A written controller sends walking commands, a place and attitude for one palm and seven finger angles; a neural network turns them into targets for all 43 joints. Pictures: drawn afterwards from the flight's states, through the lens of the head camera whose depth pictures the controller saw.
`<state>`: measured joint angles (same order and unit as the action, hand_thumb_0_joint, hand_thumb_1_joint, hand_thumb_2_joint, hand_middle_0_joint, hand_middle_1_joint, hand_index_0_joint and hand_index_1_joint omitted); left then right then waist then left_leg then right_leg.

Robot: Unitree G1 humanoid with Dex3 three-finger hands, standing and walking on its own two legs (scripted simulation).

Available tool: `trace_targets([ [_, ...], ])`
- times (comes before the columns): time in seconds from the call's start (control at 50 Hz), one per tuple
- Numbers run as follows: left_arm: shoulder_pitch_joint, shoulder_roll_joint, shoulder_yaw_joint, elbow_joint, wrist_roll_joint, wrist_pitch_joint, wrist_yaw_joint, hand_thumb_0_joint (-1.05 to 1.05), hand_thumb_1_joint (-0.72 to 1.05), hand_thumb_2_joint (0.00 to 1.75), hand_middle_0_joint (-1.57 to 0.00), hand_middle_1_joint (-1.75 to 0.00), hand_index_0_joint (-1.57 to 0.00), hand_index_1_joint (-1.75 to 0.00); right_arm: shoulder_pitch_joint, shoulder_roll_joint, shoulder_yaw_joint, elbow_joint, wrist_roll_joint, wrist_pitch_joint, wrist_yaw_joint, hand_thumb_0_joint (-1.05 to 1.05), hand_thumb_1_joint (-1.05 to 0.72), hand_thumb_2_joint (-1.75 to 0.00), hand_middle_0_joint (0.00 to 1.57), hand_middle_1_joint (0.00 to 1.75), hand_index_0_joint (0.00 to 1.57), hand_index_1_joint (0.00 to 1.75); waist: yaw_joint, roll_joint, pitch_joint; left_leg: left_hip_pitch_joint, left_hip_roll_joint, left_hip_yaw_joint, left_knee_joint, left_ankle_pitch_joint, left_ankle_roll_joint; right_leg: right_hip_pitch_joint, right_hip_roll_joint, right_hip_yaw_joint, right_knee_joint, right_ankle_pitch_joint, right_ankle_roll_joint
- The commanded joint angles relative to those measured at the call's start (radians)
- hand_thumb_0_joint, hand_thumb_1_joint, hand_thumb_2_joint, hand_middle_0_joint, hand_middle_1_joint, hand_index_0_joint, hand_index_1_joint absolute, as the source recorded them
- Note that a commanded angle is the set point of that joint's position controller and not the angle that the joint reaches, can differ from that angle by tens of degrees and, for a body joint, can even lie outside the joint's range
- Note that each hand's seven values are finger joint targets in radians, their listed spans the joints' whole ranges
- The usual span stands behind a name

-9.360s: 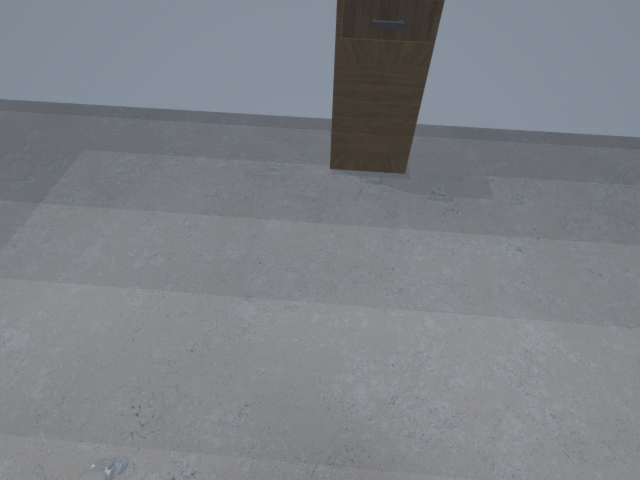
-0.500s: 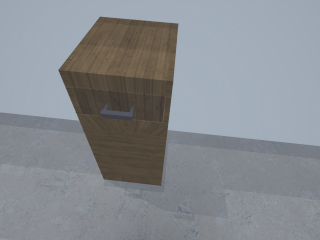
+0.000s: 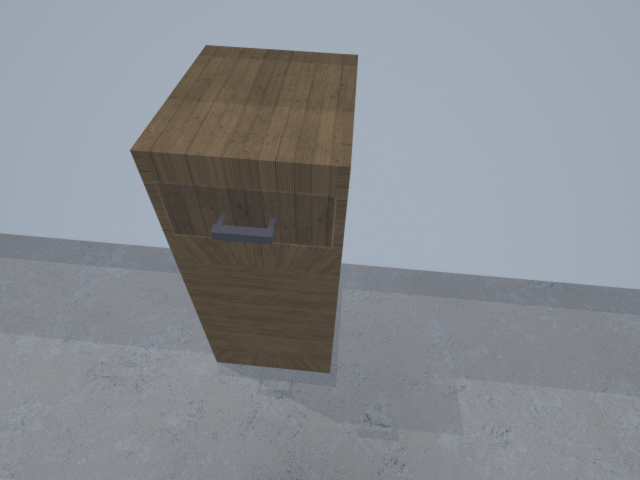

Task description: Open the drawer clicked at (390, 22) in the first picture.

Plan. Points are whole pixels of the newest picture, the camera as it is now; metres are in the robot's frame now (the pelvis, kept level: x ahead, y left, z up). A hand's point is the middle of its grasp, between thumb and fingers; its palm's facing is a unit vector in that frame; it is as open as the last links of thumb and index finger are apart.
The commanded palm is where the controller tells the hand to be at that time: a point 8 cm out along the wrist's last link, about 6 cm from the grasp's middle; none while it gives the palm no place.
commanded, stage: look again from close up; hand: left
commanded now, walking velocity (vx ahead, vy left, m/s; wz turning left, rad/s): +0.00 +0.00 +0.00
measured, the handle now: (245, 227) +0.56 +0.18 -0.06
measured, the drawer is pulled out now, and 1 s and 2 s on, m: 0.00 0.00 0.00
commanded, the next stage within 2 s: raise the hand with hooked fingers in 0.58 s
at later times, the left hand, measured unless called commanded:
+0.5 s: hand out of the picture +0.04 +0.19 -0.18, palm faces +0.03 -0.98 -0.19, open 7.3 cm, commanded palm none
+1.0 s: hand (170, 420) +0.20 +0.21 -0.05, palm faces +0.05 -0.33 -0.94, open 8.0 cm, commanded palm +0.14 +0.23 -0.03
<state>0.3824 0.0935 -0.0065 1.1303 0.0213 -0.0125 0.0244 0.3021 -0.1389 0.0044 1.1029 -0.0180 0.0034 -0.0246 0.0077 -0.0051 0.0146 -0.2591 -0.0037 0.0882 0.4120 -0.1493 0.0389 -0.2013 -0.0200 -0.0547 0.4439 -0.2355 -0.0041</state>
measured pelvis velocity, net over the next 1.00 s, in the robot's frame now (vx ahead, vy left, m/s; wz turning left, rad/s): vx -0.01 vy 0.01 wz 0.00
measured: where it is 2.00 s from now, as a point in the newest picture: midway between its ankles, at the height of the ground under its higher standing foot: outside the picture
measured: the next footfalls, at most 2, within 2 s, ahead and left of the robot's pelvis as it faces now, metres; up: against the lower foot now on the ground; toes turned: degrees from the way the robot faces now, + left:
none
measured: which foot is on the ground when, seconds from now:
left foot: down 0.00-1.00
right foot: down 0.00-1.00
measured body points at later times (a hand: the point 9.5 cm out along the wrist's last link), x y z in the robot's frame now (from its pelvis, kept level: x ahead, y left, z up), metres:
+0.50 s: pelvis +0.01 +0.02 -0.01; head +0.00 +0.03 +0.44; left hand +0.04 +0.25 -0.16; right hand +0.02 -0.20 -0.16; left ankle +0.05 +0.09 -0.74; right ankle +0.00 -0.12 -0.74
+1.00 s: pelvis -0.01 +0.01 -0.04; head -0.01 -0.02 +0.41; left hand +0.19 +0.22 +0.00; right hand +0.19 -0.22 -0.12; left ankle +0.05 +0.09 -0.74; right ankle +0.02 -0.09 -0.74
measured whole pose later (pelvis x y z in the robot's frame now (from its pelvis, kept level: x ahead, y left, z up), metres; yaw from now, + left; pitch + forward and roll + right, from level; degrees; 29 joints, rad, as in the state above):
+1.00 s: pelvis -0.01 +0.01 -0.04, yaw +0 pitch +6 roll +2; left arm 0.35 0.25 -0.12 0.09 0.89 -0.02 0.43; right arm 0.15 -0.26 -0.02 0.58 -0.03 -0.08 -0.01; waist 0.03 0.04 -0.13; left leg -0.59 -0.07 0.09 0.78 -0.30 0.06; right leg -0.58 0.04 0.07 0.87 -0.39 -0.03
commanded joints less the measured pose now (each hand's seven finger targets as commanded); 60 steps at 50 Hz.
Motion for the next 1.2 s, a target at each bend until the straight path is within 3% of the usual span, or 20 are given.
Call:
trace_targets([
  [0.0, 0.123, 0.129, 0.003, -0.005, 0.015, -0.029, 0.044, 0.0, 0.9, 0.9, -0.2, -0.3, -0.2, -0.3, -0.087, -0.125, -0.02, -0.091, 0.007, -0.021, 0.012, 0.0, -0.9, -0.9, 0.2, 0.3, 0.2, 0.3, 0.052, -0.025, 0.137, -0.082, 0.098, -0.069, 0.087, -0.167, -0.047, -0.104, -0.107, 0.139, -0.145, 0.023, -0.027],
  [0.02, 0.07, 0.165, 0.004, -0.022, 0.006, -0.038, 0.036, 0.0, 0.9, 0.9, -0.2, -0.3, -0.2, -0.3, -0.045, -0.1, -0.008, -0.123, 0.01, -0.013, 0.022, 0.0, -0.9, -0.9, 0.2, 0.3, 0.2, 0.3, -0.022, -0.062, 0.089, 0.007, 0.076, -0.077, 0.097, -0.141, -0.056, -0.16, -0.163, 0.196, -0.191, -0.09, -0.06],
  [0.04, 0.015, 0.152, 0.007, -0.066, -0.001, -0.039, 0.039, 0.0, 0.9, 0.9, -0.2, -0.3, -0.2, -0.3, 0.064, -0.062, -0.002, -0.108, -0.001, -0.012, 0.021, 0.0, -0.9, -0.9, 0.2, 0.3, 0.2, 0.3, -0.057, -0.102, -0.003, 0.038, 0.063, -0.087, 0.112, -0.121, -0.031, -0.117, -0.15, 0.188, -0.153, -0.164, -0.066],
  [0.08, -0.005, 0.147, 0.013, -0.094, -0.009, -0.036, 0.034, 0.0, 0.9, 0.9, -0.2, -0.3, -0.2, -0.3, 0.086, -0.067, -0.002, -0.098, -0.002, -0.018, 0.018, 0.0, -0.9, -0.9, 0.2, 0.3, 0.2, 0.3, -0.051, -0.046, -0.033, 0.056, 0.063, -0.086, 0.114, -0.07, -0.02, -0.118, -0.131, 0.155, -0.113, -0.108, -0.073],
  [0.14, 0.008, 0.13, 0.015, -0.109, -0.008, -0.02, 0.029, 0.0, 0.9, 0.9, -0.2, -0.3, -0.2, -0.3, 0.088, -0.084, -0.003, -0.103, -0.004, -0.021, 0.012, 0.0, -0.9, -0.9, 0.2, 0.3, 0.2, 0.3, -0.031, 0.078, 0.049, -0.035, 0.102, -0.142, 0.027, -0.099, -0.001, -0.113, -0.073, 0.094, -0.023, -0.073, -0.064],
  [0.2, 0.041, 0.109, 0.014, -0.111, -0.007, -0.015, 0.025, 0.0, 0.9, 0.9, -0.2, -0.3, -0.2, -0.3, 0.072, -0.1, -0.008, -0.113, -0.002, -0.026, 0.007, 0.0, -0.9, -0.9, 0.2, 0.3, 0.2, 0.3, -0.006, 0.014, 0.058, -0.102, 0.12, -0.169, -0.014, -0.132, 0.015, -0.048, -0.06, 0.075, 0.004, -0.016, -0.052],
  [0.64, 0.044, 0.129, 0.014, -0.11, -0.001, -0.008, 0.017, 0.0, 0.9, 0.9, -0.2, -0.3, -0.2, -0.3, 0.036, -0.135, -0.012, -0.071, 0.003, -0.029, 0.009, 0.0, -0.9, -0.9, 0.2, 0.3, 0.2, 0.3, -0.009, 0.007, 0.048, -0.019, 0.123, -0.169, -0.117, -0.151, 0.011, -0.008, -0.081, 0.064, -0.06, 0.048, -0.02],
  [0.66, 0.05, 0.161, 0.003, -0.082, 0.012, -0.012, 0.053, 0.0, 0.9, 0.9, -0.2, -0.3, -0.2, -0.3, -0.057, -0.163, -0.013, -0.138, 0.013, -0.028, 0.008, 0.0, -0.9, -0.9, 0.2, 0.3, 0.2, 0.3, 0.018, 0.015, 0.144, -0.061, 0.118, -0.095, 0.043, -0.079, -0.024, -0.085, -0.098, 0.09, -0.082, 0.045, -0.023],
  [0.68, -0.733, 0.47, 0.005, -1.643, 0.125, -0.178, 0.074, 0.0, 0.88, 0.89, -0.2, -0.32, -0.2, -0.32, -0.042, -0.283, -0.011, -0.513, 0.081, -0.176, -0.026, 0.0, -0.9, -0.9, 0.2, 0.3, 0.2, 0.3, -0.11, 0.303, -0.373, 0.274, 0.038, -0.139, -0.048, -0.04, -0.01, -0.078, 0.025, 0.042, 0.084, 0.051, -0.045],
  [0.7, -0.27, 0.414, 0.033, -1.398, 0.144, -0.111, 0.154, 0.0, 0.85, 0.88, -0.2, -0.33, -0.2, -0.33, -0.119, -0.238, 0.003, -0.431, 0.073, -0.281, -0.07, 0.0, -0.9, -0.9, 0.2, 0.3, 0.2, 0.3, 0.01, 0.394, -0.375, 0.308, 0.117, -0.231, -0.093, -0.151, -0.074, -0.192, 0.015, -0.018, 0.224, -0.127, -0.049],
  [0.72, 0.021, 0.242, -0.056, -1.285, 0.128, 0.031, 0.205, 0.0, 0.83, 0.87, -0.21, -0.34, -0.21, -0.34, -0.125, -0.187, -0.012, -0.423, 0.086, -0.32, -0.068, 0.0, -0.9, -0.9, 0.2, 0.3, 0.2, 0.3, -0.005, 0.304, -0.211, 0.126, 0.113, -0.268, -0.163, -0.339, -0.109, -0.303, 0.034, -0.026, 0.299, -0.206, -0.032],
  [0.74, 0.076, 0.095, -0.175, -1.207, 0.165, 0.068, 0.207, 0.0, 0.81, 0.86, -0.21, -0.36, -0.21, -0.36, -0.093, -0.177, -0.013, -0.404, 0.103, -0.333, -0.071, 0.0, -0.9, -0.9, 0.2, 0.3, 0.2, 0.3, -0.033, 0.223, -0.095, 0.051, 0.083, -0.217, -0.11, -0.363, -0.059, -0.323, 0.033, -0.003, 0.289, -0.155, -0.025],
  [0.8, 0.007, 0.202, -0.174, -1.273, 0.423, 0.045, 0.298, 0.0, 0.74, 0.83, -0.21, -0.4, -0.21, -0.4, -0.125, -0.236, -0.02, -0.514, 0.035, -0.339, -0.061, 0.0, -0.9, -0.9, 0.2, 0.3, 0.2, 0.3, -0.053, 0.035, -0.043, -0.115, 0.045, -0.229, 0.042, -0.434, -0.024, -0.38, 0.048, 0.02, 0.185, -0.212, -0.037],
  [0.82, -0.001, 0.222, -0.16, -1.235, 0.531, 0.039, 0.325, 0.0, 0.71, 0.82, -0.21, -0.42, -0.21, -0.42, -0.132, -0.245, -0.031, -0.554, 0.021, -0.32, -0.048, 0.0, -0.9, -0.9, 0.2, 0.3, 0.2, 0.3, -0.04, 0.0, -0.087, -0.142, 0.021, -0.219, 0.101, -0.394, -0.02, -0.397, 0.057, 0.06, 0.186, -0.245, -0.044],
  [0.84, 0.009, 0.26, -0.127, -1.146, 0.649, 0.034, 0.362, 0.0, 0.69, 0.81, -0.22, -0.43, -0.22, -0.43, -0.165, -0.242, -0.043, -0.586, -0.003, -0.291, -0.042, 0.0, -0.9, -0.9, 0.2, 0.3, 0.2, 0.3, -0.025, -0.127, -0.074, -0.221, 0.002, -0.204, 0.149, -0.432, -0.021, -0.451, 0.057, 0.105, 0.155, -0.382, -0.045],
  [0.88, 0.17, 0.171, -0.167, -1.011, 0.819, 0.005, 0.402, 0.0, 0.64, 0.79, -0.22, -0.47, -0.22, -0.47, -0.214, -0.231, -0.058, -0.641, -0.021, -0.214, -0.015, 0.0, -0.9, -0.9, 0.2, 0.3, 0.2, 0.3, 0.031, -0.31, -0.013, -0.325, -0.035, -0.14, 0.232, -0.371, -0.018, -0.497, 0.063, 0.147, 0.148, -0.491, -0.058],
  [0.92, 0.244, 0.198, -0.117, -1.021, 0.932, -0.019, 0.424, 0.0, 0.6, 0.77, -0.22, -0.5, -0.22, -0.5, -0.269, -0.226, -0.063, -0.695, -0.022, -0.127, 0.021, 0.0, -0.9, -0.9, 0.2, 0.3, 0.2, 0.3, 0.101, -0.244, -0.079, -0.328, -0.053, -0.115, 0.258, -0.289, -0.019, -0.43, 0.057, 0.197, 0.157, -0.404, -0.083],
  [1.02, 0.055, 0.366, 0.027, -1.215, 1.073, -0.029, 0.486, 0.0, 0.48, 0.72, -0.23, -0.57, -0.23, -0.57, -0.333, -0.197, -0.05, -0.768, -0.025, 0.03, 0.04, 0.0, -0.9, -0.9, 0.2, 0.3, 0.2, 0.3, 0.14, -0.067, -0.187, -0.318, -0.055, -0.119, 0.305, -0.239, -0.014, -0.434, 0.057, 0.22, 0.236, -0.343, -0.099],
  [1.08, -0.106, 0.404, 0.038, -1.336, 1.11, -0.042, 0.526, 0.0, 0.41, 0.69, -0.24, -0.62, -0.24, -0.62, -0.327, -0.183, -0.048, -0.793, -0.05, 0.069, 0.039, 0.0, -0.9, -0.9, 0.2, 0.3, 0.2, 0.3, 0.097, 0.051, -0.281, -0.208, -0.051, -0.131, 0.384, -0.17, -0.008, -0.506, 0.064, 0.265, 0.264, -0.271, -0.1],
  [1.18, -0.191, 0.42, 0.041, -1.394, 1.073, -0.083, 0.515, 0.0, 0.29, 0.64, -0.24, -0.69, -0.24, -0.69, -0.334, -0.19, -0.042, -0.773, -0.07, 0.08, 0.03, 0.0, -0.9, -0.9, 0.2, 0.3, 0.2, 0.3, 0.038, 0.072, -0.308, -0.171, -0.06, -0.146, 0.464, -0.128, 0.008, -0.524, 0.065, 0.285, 0.269, -0.165, -0.09],
])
